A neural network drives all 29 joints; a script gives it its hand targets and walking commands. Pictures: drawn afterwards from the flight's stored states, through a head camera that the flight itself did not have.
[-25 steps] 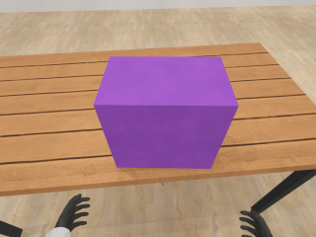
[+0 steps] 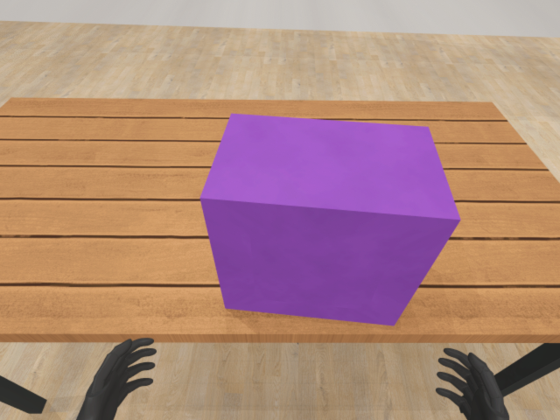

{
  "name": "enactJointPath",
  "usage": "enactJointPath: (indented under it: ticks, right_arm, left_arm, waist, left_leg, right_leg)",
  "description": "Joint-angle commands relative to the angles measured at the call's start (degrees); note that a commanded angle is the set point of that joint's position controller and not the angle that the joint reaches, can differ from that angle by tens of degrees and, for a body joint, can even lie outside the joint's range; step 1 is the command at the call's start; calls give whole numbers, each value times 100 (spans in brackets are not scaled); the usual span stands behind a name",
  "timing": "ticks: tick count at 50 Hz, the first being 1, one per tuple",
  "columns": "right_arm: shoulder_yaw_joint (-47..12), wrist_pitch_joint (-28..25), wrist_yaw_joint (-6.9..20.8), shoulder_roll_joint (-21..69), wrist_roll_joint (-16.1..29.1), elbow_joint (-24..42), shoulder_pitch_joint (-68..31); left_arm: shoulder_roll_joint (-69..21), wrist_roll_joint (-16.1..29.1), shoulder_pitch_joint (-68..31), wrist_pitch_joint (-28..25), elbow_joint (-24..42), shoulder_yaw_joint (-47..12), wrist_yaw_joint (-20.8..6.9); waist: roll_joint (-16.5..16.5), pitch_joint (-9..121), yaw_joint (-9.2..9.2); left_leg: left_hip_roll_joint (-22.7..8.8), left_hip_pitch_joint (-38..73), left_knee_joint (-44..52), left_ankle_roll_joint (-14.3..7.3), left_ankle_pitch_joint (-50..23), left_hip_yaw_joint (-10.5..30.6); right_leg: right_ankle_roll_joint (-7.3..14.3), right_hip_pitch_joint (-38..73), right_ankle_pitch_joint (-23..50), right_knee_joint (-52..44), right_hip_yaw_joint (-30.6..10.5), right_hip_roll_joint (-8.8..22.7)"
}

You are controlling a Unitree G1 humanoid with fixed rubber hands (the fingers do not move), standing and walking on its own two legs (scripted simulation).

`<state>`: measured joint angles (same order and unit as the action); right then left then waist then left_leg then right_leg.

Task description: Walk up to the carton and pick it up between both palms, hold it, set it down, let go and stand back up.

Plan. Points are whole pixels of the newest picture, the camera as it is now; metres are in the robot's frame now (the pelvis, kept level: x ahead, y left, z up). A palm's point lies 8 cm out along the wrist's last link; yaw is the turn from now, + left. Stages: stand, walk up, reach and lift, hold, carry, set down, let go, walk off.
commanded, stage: reach and lift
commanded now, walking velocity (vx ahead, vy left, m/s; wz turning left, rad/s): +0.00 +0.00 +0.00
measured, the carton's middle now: (317, 226) +0.39 -0.03 +0.07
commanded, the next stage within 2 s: none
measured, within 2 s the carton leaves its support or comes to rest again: neither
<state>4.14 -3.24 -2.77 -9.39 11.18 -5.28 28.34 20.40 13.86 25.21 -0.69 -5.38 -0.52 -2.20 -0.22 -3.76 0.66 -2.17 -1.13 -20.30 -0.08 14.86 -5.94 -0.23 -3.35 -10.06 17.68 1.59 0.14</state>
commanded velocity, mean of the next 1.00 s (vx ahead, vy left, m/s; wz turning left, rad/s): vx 0.00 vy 0.00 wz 0.00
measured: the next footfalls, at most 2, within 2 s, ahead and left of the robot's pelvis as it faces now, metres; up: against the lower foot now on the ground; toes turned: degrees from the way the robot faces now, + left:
none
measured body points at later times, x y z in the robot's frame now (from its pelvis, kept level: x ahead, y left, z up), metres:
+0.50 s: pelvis -0.02 +0.00 +0.00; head -0.04 +0.00 +0.45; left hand +0.18 +0.24 +0.04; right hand +0.18 -0.24 +0.04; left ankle -0.04 +0.10 -0.75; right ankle +0.00 -0.13 -0.75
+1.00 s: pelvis -0.02 -0.02 +0.00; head -0.02 -0.01 +0.45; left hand +0.26 +0.23 +0.10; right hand +0.23 -0.25 +0.09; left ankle -0.04 +0.10 -0.75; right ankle +0.00 -0.13 -0.75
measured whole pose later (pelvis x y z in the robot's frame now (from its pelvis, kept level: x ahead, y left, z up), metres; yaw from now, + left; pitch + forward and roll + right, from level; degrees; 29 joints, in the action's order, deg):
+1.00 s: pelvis -0.02 -0.02 +0.00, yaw +1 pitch -2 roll +0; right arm 7.3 24.8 -7.9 -14.9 18.4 15.0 8.8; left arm 24.1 19.6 0.5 24.9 5.2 7.2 -4.1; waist -0.1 -1.6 -0.6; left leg -2.3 -5.0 -19.3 0.6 12.0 -5.0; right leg 0.8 -7.9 -8.6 18.7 2.3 0.0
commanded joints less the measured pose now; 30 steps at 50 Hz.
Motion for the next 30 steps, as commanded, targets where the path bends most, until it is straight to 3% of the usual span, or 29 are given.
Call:
enactJointPath:
  ticks: [1, 9, 15, 22, 23, 24, 30]
  right_arm:
    - [361, -283, -69, -736, 107, 1430, 103]
    - [386, -171, -163, -733, 263, 1985, 130]
    - [430, 109, -218, -778, 311, 2359, -235]
    - [615, 963, -277, -960, 317, 2765, -1056]
    - [685, 1105, -285, -870, 277, 2574, -894]
    - [726, 1206, -307, -974, 316, 2799, -1122]
    - [765, 1833, -300, -1050, 412, 3036, -1597]
  left_arm:
    - [932, 178, -133, -437, 1302, 353, -25]
    - [1085, 480, -101, -719, 1595, 294, -35]
    - [1239, 738, -523, -726, 1619, 266, 21]
    - [1312, 901, -1522, 54, 1941, 420, 96]
    - [1326, 652, -1167, 222, 1778, 534, 75]
    - [1347, 665, -1483, 404, 1971, 572, 44]
    - [1349, 663, -2258, 1124, 2153, 769, -15]
  waist:
    - [363, 344, -59]
    - [394, 255, -32]
    - [301, 241, -35]
    - [301, 358, -44]
    - [167, 316, 194]
    - [193, 479, 83]
    - [212, 569, 20]
  left_leg:
    - [175, -84, 93, 374, -2459, 501]
    - [130, -278, 105, 372, -2234, 653]
    - [96, -547, 212, 275, -1623, 712]
    - [28, -859, 493, 206, -892, 698]
    - [-19, -932, 534, 170, -1026, 725]
    - [-3, -937, 513, 178, -1045, 695]
    - [16, -1032, 614, 100, -592, 648]
  right_leg:
    - [343, 19, 1318, -238, -448, -120]
    - [413, 41, 904, -249, -472, -93]
    - [407, 60, 538, -200, -509, -32]
    - [396, 115, 164, -207, -564, 29]
    - [411, 303, 315, -180, -565, 1]
    - [408, 375, 387, -182, -602, 23]
    - [372, 271, 146, -219, -616, 47]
